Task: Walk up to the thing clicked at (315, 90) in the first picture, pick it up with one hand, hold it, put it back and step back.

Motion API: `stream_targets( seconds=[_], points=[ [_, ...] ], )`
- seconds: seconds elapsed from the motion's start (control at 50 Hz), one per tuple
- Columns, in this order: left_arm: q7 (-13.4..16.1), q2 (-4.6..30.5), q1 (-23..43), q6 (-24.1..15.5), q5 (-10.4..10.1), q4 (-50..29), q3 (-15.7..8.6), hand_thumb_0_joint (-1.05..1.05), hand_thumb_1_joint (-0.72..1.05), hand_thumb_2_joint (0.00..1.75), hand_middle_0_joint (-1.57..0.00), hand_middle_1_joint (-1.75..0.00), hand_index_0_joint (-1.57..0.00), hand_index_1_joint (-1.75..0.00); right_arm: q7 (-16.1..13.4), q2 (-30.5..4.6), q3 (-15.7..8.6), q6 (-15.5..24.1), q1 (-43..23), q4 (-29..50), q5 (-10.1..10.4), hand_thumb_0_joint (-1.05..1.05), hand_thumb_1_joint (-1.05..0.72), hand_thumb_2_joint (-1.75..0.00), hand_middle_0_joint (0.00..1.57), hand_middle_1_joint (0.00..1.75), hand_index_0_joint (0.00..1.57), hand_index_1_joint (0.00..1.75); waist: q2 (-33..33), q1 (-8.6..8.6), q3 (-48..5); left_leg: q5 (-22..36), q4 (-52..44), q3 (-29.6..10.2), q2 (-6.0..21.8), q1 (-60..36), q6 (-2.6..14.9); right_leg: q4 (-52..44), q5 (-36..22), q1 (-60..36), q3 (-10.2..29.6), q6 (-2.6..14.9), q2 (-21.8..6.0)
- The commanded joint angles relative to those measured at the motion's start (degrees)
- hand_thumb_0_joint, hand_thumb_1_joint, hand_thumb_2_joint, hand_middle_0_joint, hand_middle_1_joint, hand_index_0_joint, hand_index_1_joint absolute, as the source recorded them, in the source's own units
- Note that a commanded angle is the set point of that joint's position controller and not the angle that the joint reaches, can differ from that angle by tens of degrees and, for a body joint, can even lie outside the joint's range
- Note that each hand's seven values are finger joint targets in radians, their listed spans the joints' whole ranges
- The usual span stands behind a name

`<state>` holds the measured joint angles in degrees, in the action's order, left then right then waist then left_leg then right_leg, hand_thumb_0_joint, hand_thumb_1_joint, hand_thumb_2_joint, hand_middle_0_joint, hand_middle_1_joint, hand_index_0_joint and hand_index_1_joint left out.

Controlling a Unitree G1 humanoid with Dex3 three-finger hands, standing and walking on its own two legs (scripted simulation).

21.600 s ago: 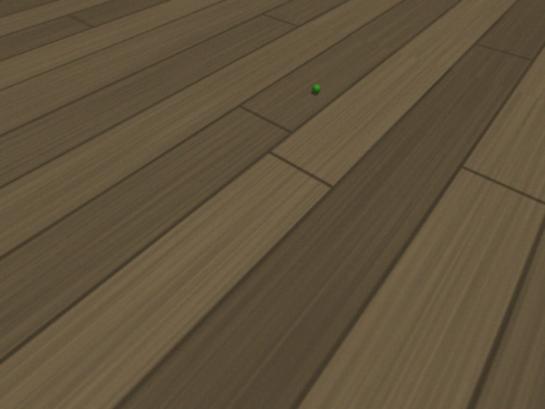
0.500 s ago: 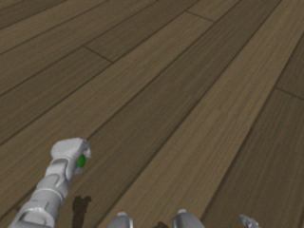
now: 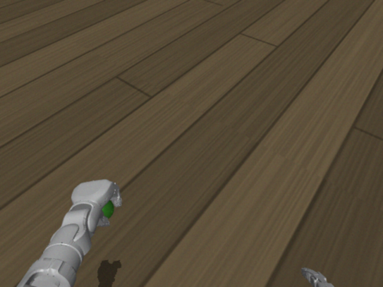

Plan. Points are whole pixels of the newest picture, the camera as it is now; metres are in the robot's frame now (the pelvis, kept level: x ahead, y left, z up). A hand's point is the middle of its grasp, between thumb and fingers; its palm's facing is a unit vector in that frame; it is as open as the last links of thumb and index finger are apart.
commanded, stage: hold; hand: left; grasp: from above
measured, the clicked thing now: (102, 209) +0.33 +0.23 -0.10
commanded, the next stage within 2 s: crouch in 1.62 s
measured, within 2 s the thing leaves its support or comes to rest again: neither
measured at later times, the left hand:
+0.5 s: hand (100, 212) +0.30 +0.21 -0.04, palm faces -0.46 -0.06 -0.89, open 6.9 cm
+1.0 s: hand (98, 217) +0.28 +0.21 -0.02, palm faces -0.45 -0.06 -0.89, open 6.9 cm
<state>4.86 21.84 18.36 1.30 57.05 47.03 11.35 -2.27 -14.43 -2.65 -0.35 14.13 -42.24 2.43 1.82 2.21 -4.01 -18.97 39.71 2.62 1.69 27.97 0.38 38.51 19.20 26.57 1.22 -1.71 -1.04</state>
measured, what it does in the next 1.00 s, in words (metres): stands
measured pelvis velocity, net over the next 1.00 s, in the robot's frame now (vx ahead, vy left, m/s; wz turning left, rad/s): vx -0.01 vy -0.01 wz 0.00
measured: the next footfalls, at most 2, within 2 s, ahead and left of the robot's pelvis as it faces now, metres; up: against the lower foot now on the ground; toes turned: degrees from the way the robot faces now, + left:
none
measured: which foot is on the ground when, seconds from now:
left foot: down 0.00-1.00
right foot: down 0.00-1.00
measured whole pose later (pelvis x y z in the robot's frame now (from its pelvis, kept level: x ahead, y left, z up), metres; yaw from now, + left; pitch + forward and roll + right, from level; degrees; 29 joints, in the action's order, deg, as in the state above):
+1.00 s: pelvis -0.01 -0.01 +0.02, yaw +0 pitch +1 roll +0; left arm -2.0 21.8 13.2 2.0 56.7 36.0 12.5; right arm -2.7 -14.8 -1.7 -4.0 11.3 -38.7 3.7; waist 2.8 0.1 -0.9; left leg -13.2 28.8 3.0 1.5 16.3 -0.1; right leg 29.7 14.4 16.0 1.5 -1.1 -1.0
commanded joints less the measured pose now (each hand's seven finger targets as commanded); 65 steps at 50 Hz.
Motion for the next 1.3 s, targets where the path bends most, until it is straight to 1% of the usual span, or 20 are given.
stream_targets(
  seconds=[0.0,0.06,0.1,0.14,0.3,0.42,0.44,0.52,0.64,0.82,0.94,0.96,1.0,1.02,1.06,1.14,1.18,1.22,1.26,1.28],
  points=[
    [1.8,11.67,18.82,-0.13,0.73,-12.15,-4.6,0.0,0.73,0.42,-0.94,-0.67,-1.05,-0.56,-0.42,-8.62,-3.18,1.57,0.18,6.2,0.18,0.0,-0.9,-0.9,0.2,0.3,0.2,0.3,0.62,-0.38,-16.09,20.81,-5.25,-1.15,-1.99,-13.8,-0.33,-5.54,-18.39,-5.85,-1.1,2.09,3.21],
    [1.23,11.87,19.65,-0.27,0.63,-13.94,-4.75,0.0,0.74,0.42,-0.94,-0.68,-1.05,-0.56,-0.26,-8.83,-3.37,1.21,0.24,6.7,0.11,0.0,-0.9,-0.9,0.2,0.3,0.2,0.3,0.37,0.11,-16.42,21.38,-5.77,-1.02,-1.95,-14.78,-0.3,-6.1,-19.05,-6.98,-1.16,2.01,3.21],
    [0.75,12.22,18.11,-0.13,0.67,-14.06,-5.1,0.0,0.76,0.42,-0.95,-0.69,-1.07,-0.57,-0.17,-8.88,-3.35,0.87,-0.4,7.07,0.22,0.0,-0.9,-0.9,0.2,0.3,0.2,0.3,0.99,-0.9,-15.86,22.32,-6.4,-0.94,-1.84,-15.22,-0.34,-6.38,-19.47,-7.05,-1.24,2.11,3.24],
    [0.29,11.72,17.69,-0.12,0.96,-13.61,-4.69,0.0,0.75,0.43,-0.95,-0.68,-1.06,-0.57,-0.11,-8.79,-3.2,0.6,-0.44,7.59,0.21,0.0,-0.9,-0.9,0.2,0.3,0.2,0.3,0.32,-0.65,-14.52,22.29,-6.95,-1.05,-1.74,-15.12,-0.2,-6.93,-19.31,-7.27,-1.37,2.14,3.32],
    [-0.85,12.52,17.51,0.02,0.77,-17.12,-5.31,0.0,0.75,0.44,-0.94,-0.7,-1.06,-0.58,-0.03,-8.56,-2.84,-0.3,-2.15,9.23,0.48,0.0,-0.9,-0.9,0.2,0.3,0.2,0.3,0.45,-1.51,-13.56,18.82,-9.25,-0.49,-2.18,-15.34,0.13,-9.15,-17.55,-9.97,-0.79,1.96,2.86],
    [-1.57,11.59,16.92,0.0,0.69,-18.33,-4.68,0.0,0.74,0.47,-0.95,-0.73,-1.06,-0.61,-0.12,-8.4,-2.68,-0.7,-3.09,9.89,0.66,0.0,-0.9,-0.9,0.2,0.3,0.2,0.3,-0.75,-1.34,-12.85,18.26,-10.5,-0.32,-2.19,-16.69,0.42,-10.39,-17.26,-10.38,-0.72,1.84,2.71],
    [-1.65,12.65,16.76,0.04,0.56,-18.19,-5.56,0.0,0.76,0.46,-0.94,-0.73,-1.06,-0.61,-0.18,-8.55,-2.7,-0.85,-3.29,9.86,0.66,0.0,-0.9,-0.9,0.2,0.3,0.2,0.3,-0.73,-1.68,-12.54,17.69,-10.72,-0.18,-2.24,-16.61,0.51,-10.91,-16.7,-10.66,-0.79,1.74,2.66],
    [-2.12,11.85,16.96,0.04,0.63,-19.23,-4.87,0.0,0.76,0.48,-0.95,-0.73,-1.06,-0.62,-0.34,-8.32,-2.47,-0.94,-3.84,9.98,0.65,0.0,-0.9,-0.9,0.2,0.3,0.2,0.3,-0.58,-1.5,-12.25,17.27,-11.52,-0.29,-2.03,-17.6,0.43,-11.36,-15.84,-10.54,-0.84,1.89,2.75],
    [-2.7,12.03,15.58,-0.02,0.38,-19.79,-5.0,0.0,0.74,0.43,-0.92,-0.73,-1.04,-0.6,-0.49,-8.22,-2.18,-0.94,-5.85,10.81,0.86,0.0,-0.9,-0.9,0.2,0.3,0.2,0.3,-1.05,-1.91,-10.41,13.12,-12.96,-0.18,-2.29,-17.5,0.54,-13.02,-11.74,-10.76,-0.61,1.8,2.38],
    [-3.12,12.51,16.65,0.42,0.29,-23.01,-5.36,0.0,0.76,0.46,-0.94,-0.74,-1.06,-0.62,-0.78,-7.8,-1.76,-1.02,-6.74,10.8,0.99,0.0,-0.9,-0.9,0.2,0.3,0.2,0.3,-0.61,-2.18,-11.97,15.39,-13.51,-0.07,-2.21,-19.46,0.6,-13.38,-13.86,-12.09,-0.64,1.71,2.33],
    [-4.34,12.32,14.35,0.67,0.05,-22.77,-5.42,0.0,0.75,0.42,-0.93,-0.73,-1.06,-0.6,-0.93,-7.68,-1.49,-1.06,-8.0,11.41,1.27,0.0,-0.9,-0.9,0.2,0.3,0.2,0.3,-1.15,-2.58,-8.91,12.58,-14.84,0.04,-2.25,-19.0,0.57,-14.77,-10.7,-11.77,-0.63,1.82,2.36],
    [-4.57,11.32,15.64,0.75,0.16,-23.95,-4.11,0.0,0.74,0.41,-0.92,-0.74,-1.05,-0.61,-0.93,-7.48,-1.41,-0.97,-7.8,11.54,1.29,0.0,-0.9,-0.9,0.2,0.3,0.2,0.3,-1.78,-2.13,-9.74,12.52,-14.92,-0.13,-2.09,-19.29,0.65,-14.56,-10.88,-11.81,-0.65,1.84,2.42],
    [-4.91,13.06,15.96,0.81,-0.04,-24.28,-5.65,0.0,0.74,0.41,-0.91,-0.75,-1.04,-0.61,-1.0,-7.5,-1.29,-1.08,-7.8,11.63,1.42,0.0,-0.9,-0.9,0.2,0.3,0.2,0.3,-0.31,-2.55,-9.55,12.46,-15.26,0.03,-2.2,-19.23,0.67,-14.94,-10.82,-12.01,-0.55,1.89,2.33],
    [-5.22,11.7,13.13,0.99,-0.26,-22.13,-4.9,0.0,0.72,0.42,-0.91,-0.74,-1.03,-0.61,-1.05,-7.27,-1.11,-1.14,-8.28,11.76,1.44,0.0,-0.91,-0.9,0.2,0.3,0.2,0.3,-1.61,-2.8,-8.08,12.36,-15.49,-0.12,-2.16,-18.77,0.66,-15.11,-10.43,-11.92,-0.68,1.9,2.36],
    [-5.72,11.68,14.77,0.69,-0.29,-24.35,-4.42,0.0,0.75,0.4,-0.91,-0.75,-1.04,-0.61,-1.07,-7.32,-1.12,-1.09,-8.45,12.05,1.54,0.0,-0.9,-0.9,0.2,0.3,0.2,0.3,-1.74,-2.45,-8.88,11.89,-15.45,0.05,-2.3,-19.33,0.82,-15.34,-10.21,-12.07,-0.39,1.77,2.19],
    [-5.56,11.75,13.7,0.4,0.17,-23.11,-4.71,0.0,0.72,0.44,-0.92,-0.74,-1.04,-0.62,-1.19,-7.24,-1.03,-1.15,-8.2,12.02,1.5,0.0,-0.91,-0.9,0.2,0.3,0.2,0.3,-1.13,-2.55,-8.58,13.4,-15.71,-0.28,-2.05,-19.88,0.51,-14.92,-11.12,-12.01,-0.85,2.11,2.47],
    [-5.03,13.41,15.57,0.08,0.2,-25.35,-6.01,0.0,0.73,0.42,-0.91,-0.76,-1.04,-0.62,-1.23,-7.26,-1.14,-1.14,-8.07,11.68,1.37,0.0,-0.91,-0.9,0.2,0.3,0.2,0.3,0.45,-2.74,-10.93,14.7,-15.4,-0.07,-2.2,-20.51,0.52,-14.6,-12.76,-12.97,-0.67,2.12,2.33],
    [-4.77,12.62,16.41,0.06,0.24,-25.31,-5.21,0.0,0.72,0.45,-0.92,-0.77,-1.04,-0.64,-1.25,-7.2,-1.05,-1.13,-8.19,11.77,1.41,0.0,-0.91,-0.9,0.2,0.3,0.2,0.3,0.4,-2.62,-10.76,15.2,-15.43,-0.16,-2.09,-21.17,0.42,-14.61,-13.06,-12.64,-0.73,2.13,2.43],
    [-4.28,12.95,14.06,0.16,0.26,-22.39,-6.34,0.0,0.72,0.44,-0.92,-0.75,-1.04,-0.62,-1.25,-7.31,-1.15,-1.17,-7.84,11.24,1.35,0.0,-0.91,-0.9,0.2,0.3,0.2,0.3,-0.39,-2.74,-9.53,14.89,-15.55,-0.23,-2.02,-20.37,0.41,-14.77,-12.53,-12.72,-0.97,2.1,2.55],
    [-4.14,11.88,14.04,0.03,0.17,-22.91,-5.38,0.0,0.73,0.44,-0.92,-0.75,-1.05,-0.62,-1.12,-7.32,-1.2,-1.15,-7.76,11.25,1.24,0.0,-0.91,-0.9,0.2,0.3,0.2,0.3,-0.55,-2.41,-9.94,14.82,-15.5,-0.37,-1.93,-20.5,0.33,-14.62,-12.54,-12.91,-1.02,2.16,2.56]
  ],
)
